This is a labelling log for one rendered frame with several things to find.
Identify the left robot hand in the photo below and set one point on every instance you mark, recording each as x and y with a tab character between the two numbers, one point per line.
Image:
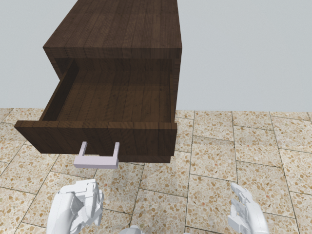
83	199

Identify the right robot hand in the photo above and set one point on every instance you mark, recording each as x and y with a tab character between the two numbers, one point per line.
251	218

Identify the drawer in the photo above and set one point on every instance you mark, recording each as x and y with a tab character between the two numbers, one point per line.
106	100

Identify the handle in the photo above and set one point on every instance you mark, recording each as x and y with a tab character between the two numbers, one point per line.
97	162

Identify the cabinet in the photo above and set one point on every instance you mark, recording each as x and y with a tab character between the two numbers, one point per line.
119	29

